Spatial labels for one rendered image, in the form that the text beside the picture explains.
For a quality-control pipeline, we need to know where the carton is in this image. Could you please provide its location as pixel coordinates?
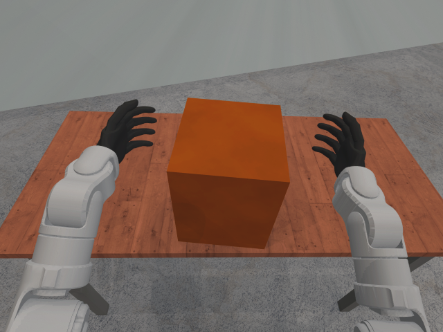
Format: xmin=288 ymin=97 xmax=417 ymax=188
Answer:
xmin=167 ymin=98 xmax=290 ymax=249

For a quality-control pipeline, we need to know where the robot right hand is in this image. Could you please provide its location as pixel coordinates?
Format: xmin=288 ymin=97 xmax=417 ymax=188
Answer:
xmin=312 ymin=112 xmax=366 ymax=178

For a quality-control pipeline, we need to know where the table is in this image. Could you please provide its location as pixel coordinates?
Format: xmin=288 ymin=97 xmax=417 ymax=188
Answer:
xmin=0 ymin=111 xmax=443 ymax=315

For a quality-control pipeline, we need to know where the robot left hand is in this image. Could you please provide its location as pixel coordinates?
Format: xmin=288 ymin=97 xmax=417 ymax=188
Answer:
xmin=97 ymin=99 xmax=157 ymax=164

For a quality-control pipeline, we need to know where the right robot forearm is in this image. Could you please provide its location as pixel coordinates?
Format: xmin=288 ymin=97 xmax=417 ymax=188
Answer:
xmin=332 ymin=166 xmax=431 ymax=332

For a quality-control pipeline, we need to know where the robot left upper arm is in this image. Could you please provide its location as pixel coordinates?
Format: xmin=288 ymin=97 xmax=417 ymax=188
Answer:
xmin=10 ymin=298 xmax=89 ymax=332

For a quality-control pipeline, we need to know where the left robot forearm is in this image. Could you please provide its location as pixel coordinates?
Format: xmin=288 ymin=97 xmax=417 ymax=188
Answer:
xmin=3 ymin=145 xmax=119 ymax=332

